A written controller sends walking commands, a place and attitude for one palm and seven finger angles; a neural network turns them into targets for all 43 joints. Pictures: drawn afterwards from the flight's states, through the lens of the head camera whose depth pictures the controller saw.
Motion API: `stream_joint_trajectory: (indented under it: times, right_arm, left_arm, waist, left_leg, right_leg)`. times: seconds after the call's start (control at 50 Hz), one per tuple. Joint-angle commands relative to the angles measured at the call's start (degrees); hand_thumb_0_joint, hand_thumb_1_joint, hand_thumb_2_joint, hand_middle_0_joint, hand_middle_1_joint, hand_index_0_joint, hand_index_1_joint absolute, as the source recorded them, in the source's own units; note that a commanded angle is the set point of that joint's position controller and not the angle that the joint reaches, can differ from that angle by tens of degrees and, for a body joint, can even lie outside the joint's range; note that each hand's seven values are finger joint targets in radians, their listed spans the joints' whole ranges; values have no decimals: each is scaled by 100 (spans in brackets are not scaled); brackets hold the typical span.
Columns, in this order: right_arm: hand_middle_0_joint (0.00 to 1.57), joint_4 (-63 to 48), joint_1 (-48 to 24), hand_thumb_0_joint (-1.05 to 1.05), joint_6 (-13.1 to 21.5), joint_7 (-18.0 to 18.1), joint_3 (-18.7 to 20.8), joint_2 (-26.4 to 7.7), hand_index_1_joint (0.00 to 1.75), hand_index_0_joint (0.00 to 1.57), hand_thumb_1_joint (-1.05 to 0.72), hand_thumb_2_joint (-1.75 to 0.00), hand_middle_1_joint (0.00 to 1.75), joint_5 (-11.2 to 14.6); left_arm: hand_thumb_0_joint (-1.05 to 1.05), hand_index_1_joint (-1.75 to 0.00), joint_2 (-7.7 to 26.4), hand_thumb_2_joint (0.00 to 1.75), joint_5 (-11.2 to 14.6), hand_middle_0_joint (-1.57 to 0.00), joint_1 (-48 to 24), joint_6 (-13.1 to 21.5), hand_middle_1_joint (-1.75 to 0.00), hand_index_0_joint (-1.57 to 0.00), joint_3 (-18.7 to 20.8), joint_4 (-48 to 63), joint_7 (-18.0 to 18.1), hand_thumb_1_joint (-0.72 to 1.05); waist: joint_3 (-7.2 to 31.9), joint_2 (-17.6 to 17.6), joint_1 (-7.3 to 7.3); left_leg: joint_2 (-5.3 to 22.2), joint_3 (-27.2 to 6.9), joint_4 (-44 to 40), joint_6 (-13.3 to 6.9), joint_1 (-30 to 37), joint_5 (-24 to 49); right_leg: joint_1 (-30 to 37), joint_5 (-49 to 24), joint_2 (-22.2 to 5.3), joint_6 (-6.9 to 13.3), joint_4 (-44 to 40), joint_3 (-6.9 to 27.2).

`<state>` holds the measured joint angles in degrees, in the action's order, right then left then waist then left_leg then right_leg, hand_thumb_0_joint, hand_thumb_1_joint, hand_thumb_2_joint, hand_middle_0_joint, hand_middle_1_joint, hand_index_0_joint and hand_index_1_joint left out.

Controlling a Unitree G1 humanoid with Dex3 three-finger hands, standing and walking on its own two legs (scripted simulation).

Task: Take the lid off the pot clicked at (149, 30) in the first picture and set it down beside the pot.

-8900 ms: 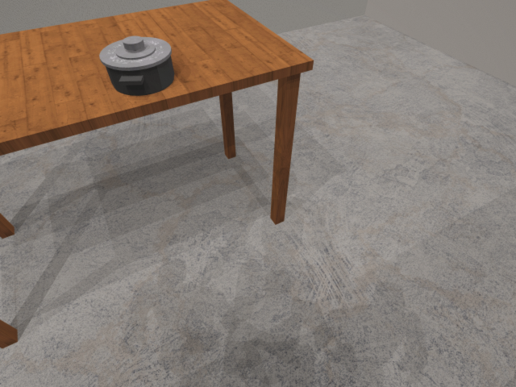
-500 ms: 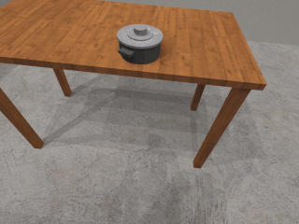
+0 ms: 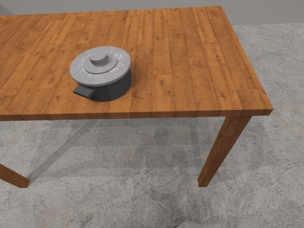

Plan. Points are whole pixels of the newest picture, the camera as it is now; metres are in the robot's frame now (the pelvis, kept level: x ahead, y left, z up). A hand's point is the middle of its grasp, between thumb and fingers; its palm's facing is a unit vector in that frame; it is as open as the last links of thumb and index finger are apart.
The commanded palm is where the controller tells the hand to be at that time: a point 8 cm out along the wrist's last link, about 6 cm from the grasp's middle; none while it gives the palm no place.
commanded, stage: come to a stop and stand still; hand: left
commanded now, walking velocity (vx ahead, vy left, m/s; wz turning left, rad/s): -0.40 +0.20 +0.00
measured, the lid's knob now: (98, 57) +0.52 +0.16 +0.17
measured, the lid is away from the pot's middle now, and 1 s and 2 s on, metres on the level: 0.00 0.00 0.00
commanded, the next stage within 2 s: look again from close up in 1.68 s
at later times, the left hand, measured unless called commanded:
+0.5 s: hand out of the picture +0.08 +0.27 -0.17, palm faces +0.07 -0.97 -0.22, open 7.4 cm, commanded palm none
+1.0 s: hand out of the picture +0.03 +0.19 -0.15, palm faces -0.01 -0.97 -0.24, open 7.3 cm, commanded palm none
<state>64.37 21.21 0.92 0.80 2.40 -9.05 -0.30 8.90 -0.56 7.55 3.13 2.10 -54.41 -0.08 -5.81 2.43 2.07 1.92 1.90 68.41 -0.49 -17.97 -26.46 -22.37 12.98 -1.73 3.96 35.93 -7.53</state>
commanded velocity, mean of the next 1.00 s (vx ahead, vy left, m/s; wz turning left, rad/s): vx -0.07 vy -0.05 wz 0.00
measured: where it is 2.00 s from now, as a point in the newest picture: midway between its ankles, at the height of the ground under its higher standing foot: outside the picture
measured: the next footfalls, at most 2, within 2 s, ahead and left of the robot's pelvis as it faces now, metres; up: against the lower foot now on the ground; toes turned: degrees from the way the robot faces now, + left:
left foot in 0.38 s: +0.06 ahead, +0.14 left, +0.00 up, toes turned -2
right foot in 0.90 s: -0.01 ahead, -0.10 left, +0.00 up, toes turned -3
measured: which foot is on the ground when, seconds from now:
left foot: up 0.00-0.36, down 0.38-1.00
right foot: down 0.00-0.38, up 0.40-0.88, down 0.90-1.00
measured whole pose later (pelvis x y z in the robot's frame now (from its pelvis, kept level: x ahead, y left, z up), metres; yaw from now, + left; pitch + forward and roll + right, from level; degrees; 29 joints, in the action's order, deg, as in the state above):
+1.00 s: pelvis -0.01 +0.00 +0.02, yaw -2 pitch -1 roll +1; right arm 64.6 18.8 -2.5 0.9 2.3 -10.1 -0.6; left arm 8.6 -0.4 14.7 -0.8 1.2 -61.1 1.5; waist -0.4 1.9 1.6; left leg 2.0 0.3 28.6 1.2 -16.1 -14.3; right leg -7.5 17.4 -0.8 0.9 25.7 -1.1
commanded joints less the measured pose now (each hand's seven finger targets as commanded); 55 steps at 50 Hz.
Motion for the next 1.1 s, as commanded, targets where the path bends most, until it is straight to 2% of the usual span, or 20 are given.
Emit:
stream_joint_trajectory:
  times: [0.0, 0.14, 0.24, 0.3, 0.32, 0.34, 0.36, 0.38, 0.4, 0.46, 0.5, 0.66, 0.76, 0.82, 0.84, 0.86, 0.88, 0.92, 0.98, 1.08]
  right_arm:
    - [20, -298, 408, 0, -112, 73, -36, -156, 30, 20, -90, -90, 30, -23]
    - [20, -806, -518, 0, -389, 45, 141, -428, 30, 20, -90, -90, 30, -28]
    - [20, -1065, -1010, 0, -365, 24, 165, -478, 30, 20, -90, -90, 30, 20]
    - [20, -1000, -773, 0, -284, 33, 163, -485, 30, 20, -90, -90, 30, 22]
    - [20, -945, -591, 0, -227, 21, 157, -563, 30, 20, -90, -90, 30, 7]
    - [20, -1009, -605, 0, -145, 23, 211, -981, 30, 20, -90, -90, 30, -54]
    - [20, -1208, -793, 0, -161, 34, 266, -1438, 30, 20, -90, -90, 30, -83]
    - [20, -1282, -769, 0, -183, 108, 260, -1519, 30, 20, -90, -90, 30, -80]
    - [20, -1257, -835, 0, -158, 181, 244, -1426, 30, 20, -90, -90, 30, -106]
    - [20, -1353, -1194, 0, -100, 216, 105, -1054, 30, 20, -90, -90, 30, -97]
    - [20, -1298, -1106, 0, -61, 220, 81, -1003, 30, 20, -90, -90, 30, -70]
    - [20, -902, -388, 0, -66, 215, 141, -998, 30, 20, -90, -90, 30, -64]
    - [20, -664, -406, 0, -110, 127, 180, -1074, 30, 20, -90, -90, 30, -90]
    - [20, -562, -566, 0, -128, 98, 188, -955, 30, 20, -90, -90, 30, -42]
    - [20, -523, -496, 0, -127, 83, 149, -676, 30, 20, -90, -90, 30, 2]
    - [20, -533, -450, 0, -134, 57, 55, -340, 30, 20, -90, -90, 30, 35]
    - [20, -560, -464, 0, -160, 12, -13, -205, 30, 20, -90, -90, 30, 17]
    - [20, -475, -563, 0, -245, 16, 6, -333, 30, 20, -90, -90, 30, -89]
    - [20, -132, 55, 0, -131, 50, -37, -268, 30, 20, -90, -90, 30, -52]
    - [20, 8, -84, 0, -68, 127, -73, -340, 30, 20, -90, -90, 30, -31]
  left_arm:
    - [0, -30, 807, 90, -36, -20, 349, -50, -30, -20, 141, 87, 211, 90]
    - [0, -30, 1136, 90, -63, -20, 635, -288, -30, -20, 270, 144, 263, 90]
    - [0, -30, 1286, 90, -126, -20, 443, -386, -30, -20, 326, 329, 269, 90]
    - [0, -30, 1332, 90, -89, -20, 382, -435, -30, -20, 333, 324, 251, 90]
    - [0, -30, 1261, 90, -52, -20, 371, -458, -30, -20, 320, 313, 253, 90]
    - [0, -30, 932, 90, -10, -20, 686, -493, -30, -20, 265, 349, 237, 90]
    - [0, -30, 704, 90, 8, -20, 931, -516, -30, -20, 200, 371, 240, 90]
    - [0, -30, 885, 90, -15, -20, 854, -595, -30, -20, 187, 379, 289, 90]
    - [0, -30, 878, 90, -42, -20, 801, -610, -30, -20, 241, 307, 301, 90]
    - [0, -30, 997, 90, -36, -20, 906, -564, -30, -20, 311, 137, 178, 90]
    - [0, -30, 945, 90, -22, -20, 986, -578, -30, -20, 297, 68, 128, 90]
    - [0, -30, 757, 90, -18, -20, 739, -600, -30, -20, 209, -33, 69, 90]
    - [0, -30, 561, 90, 28, -20, 652, -512, -30, -20, 67, -179, 73, 90]
    - [0, -30, 573, 90, 28, -20, 1381, -426, -30, -20, 61, -532, 112, 90]
    - [0, -30, 755, 90, -8, -20, 1437, -373, -30, -20, 76, -566, 161, 90]
    - [0, -30, 1047, 90, -26, -20, 1262, -329, -30, -20, 97, -530, 195, 90]
    - [0, -30, 1283, 90, -8, -20, 923, -331, -30, -20, 108, -390, 192, 90]
    - [0, -30, 1154, 90, 1, -20, 654, -279, -30, -20, 130, -379, 214, 90]
    - [0, -30, 787, 90, 41, -20, 561, -243, -30, -20, 36, -463, 208, 90]
    - [0, -30, 611, 90, 65, -20, 1009, -239, -30, -20, 24, -674, 207, 90]
  waist:
    - [824, -587, 11]
    - [810, -1118, -285]
    - [836, -1348, -317]
    - [1038, -1253, -134]
    - [1100, -1080, -17]
    - [1248, 230, -107]
    - [1034, 1600, -164]
    - [1060, 1099, -62]
    - [1091, 1199, -109]
    - [822, 504, -279]
    - [871, 462, -266]
    - [788, 777, 3]
    - [670, 1010, 40]
    - [710, 569, -294]
    - [608, 109, -281]
    - [482, -744, -201]
    - [284, -913, -138]
    - [-226, -1799, -188]
    - [18, -994, 42]
    - [-41, -469, -185]
  left_leg:
    - [298, -323, -588, 222, -198, 332]
    - [-97, -201, -940, 429, -777, 264]
    - [-141, -202, -1764, 363, -420, 59]
    - [-203, 4, -3315, 310, 387, 1070]
    - [-40, -80, -4277, 272, 943, 1844]
    - [913, -1001, -4770, 14, 1525, 3237]
    - [2128, -2105, -4960, -591, 1196, 5067]
    - [2363, -2228, -4850, -953, 811, 5643]
    - [2159, -2104, -4738, -957, 888, 5878]
    - [1492, -1254, -4824, -801, 1040, 4817]
    - [1411, -1061, -5001, -723, 1132, 4379]
    - [1419, -1242, -5447, -724, 1613, 2910]
    - [1243, -1358, -5658, -672, 1004, 1521]
    - [853, -992, -5406, -295, 337, 829]
    - [548, -688, -4894, -45, -12, 858]
    - [138, -287, -4384, 185, -221, 705]
    - [71, -211, -4189, 212, -13, 510]
    - [73, -279, -3687, 152, 150, 864]
    - [126, -302, -4170, 140, 570, 1786]
    - [247, -441, -4465, 161, 772, 2330]
  right_leg:
    - [322, -3391, -1578, 620, -1707, 1064]
    - [1052, -4413, -1653, 763, -1286, 1110]
    - [1051, -3914, -1631, 800, -1162, 1222]
    - [975, -3163, -1372, 486, -779, 1115]
    - [779, -2467, -1184, 215, -431, 1008]
    - [148, -614, -560, -212, 231, 620]
    - [-425, 2149, 90, -536, 1336, 430]
    - [-251, 2456, 209, -523, 2188, 1025]
    - [-471, 2277, 290, -523, 2748, 1318]
    - [-875, 1173, 281, -667, 3526, 1315]
    - [-791, 930, 204, -719, 3485, 1268]
    - [-444, 1142, -37, -744, 1936, 966]
    - [507, 1404, 16, -528, 229, 583]
    - [1686, 204, 40, -437, -1484, 373]
    - [1966, 70, -350, -302, -1959, 882]
    - [1663, 557, -1085, 10, -2377, 1793]
    - [939, 1288, -1531, 219, -2736, 2013]
    - [62, 1699, -1282, 313, -2938, 2136]
    - [491, 237, -837, 177, -2099, 1396]
    - [683, -205, -455, -87, -1860, 1206]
